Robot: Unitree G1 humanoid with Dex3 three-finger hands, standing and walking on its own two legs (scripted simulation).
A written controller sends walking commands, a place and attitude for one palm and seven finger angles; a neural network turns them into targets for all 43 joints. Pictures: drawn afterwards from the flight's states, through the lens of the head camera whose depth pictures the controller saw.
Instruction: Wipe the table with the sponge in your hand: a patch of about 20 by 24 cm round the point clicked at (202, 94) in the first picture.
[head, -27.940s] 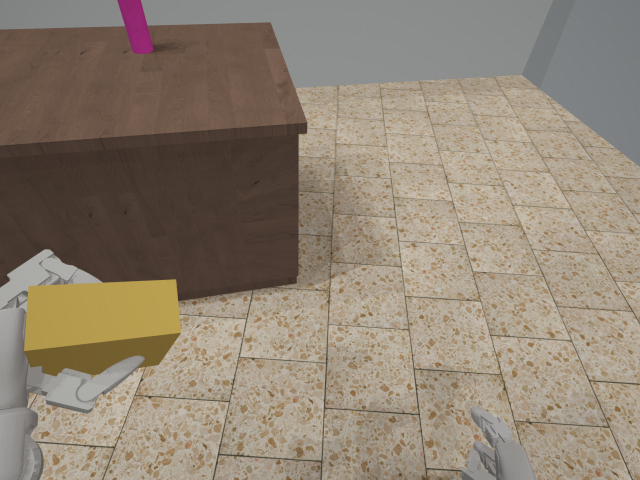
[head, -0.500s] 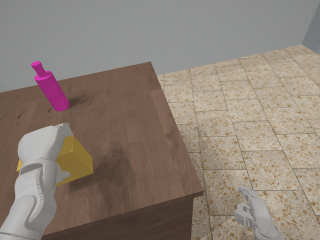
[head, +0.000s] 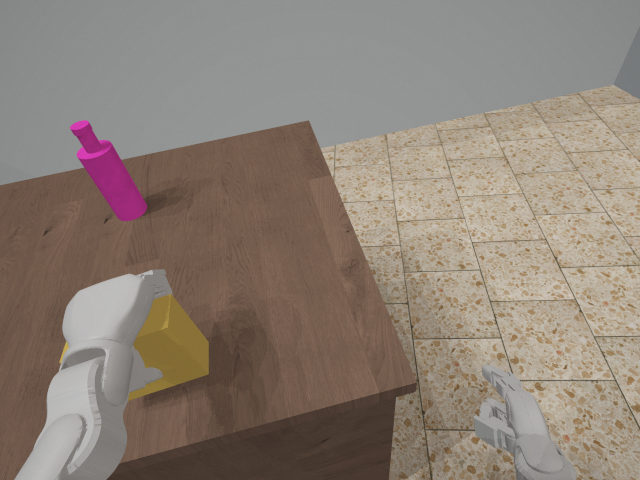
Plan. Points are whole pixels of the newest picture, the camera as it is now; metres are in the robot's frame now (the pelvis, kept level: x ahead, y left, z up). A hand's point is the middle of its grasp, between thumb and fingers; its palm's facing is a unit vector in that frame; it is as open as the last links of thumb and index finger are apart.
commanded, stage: move the sponge above the wiping area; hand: left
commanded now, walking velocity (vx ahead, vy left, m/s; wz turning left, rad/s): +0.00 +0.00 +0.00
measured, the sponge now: (149, 358) +0.23 +0.27 +0.04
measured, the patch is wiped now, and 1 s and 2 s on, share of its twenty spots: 0.00 0.00 0.00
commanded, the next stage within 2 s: lower the sponge onto the table in 0.88 s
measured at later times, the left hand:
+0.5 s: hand (144, 352) +0.22 +0.26 +0.07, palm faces -0.11 -0.14 -0.98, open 9.6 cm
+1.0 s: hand (152, 346) +0.22 +0.25 +0.08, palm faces -0.05 -0.11 -0.99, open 9.6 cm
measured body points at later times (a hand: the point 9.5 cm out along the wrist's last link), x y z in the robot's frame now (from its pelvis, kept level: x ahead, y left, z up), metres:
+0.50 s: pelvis +0.00 -0.01 +0.00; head +0.01 -0.05 +0.45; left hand +0.22 +0.26 +0.13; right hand +0.25 -0.22 -0.09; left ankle +0.00 +0.11 -0.74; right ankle -0.01 -0.12 -0.74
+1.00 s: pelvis +0.00 +0.00 +0.00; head +0.00 -0.04 +0.45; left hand +0.22 +0.25 +0.13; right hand +0.24 -0.21 -0.09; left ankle +0.00 +0.11 -0.74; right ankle -0.01 -0.12 -0.74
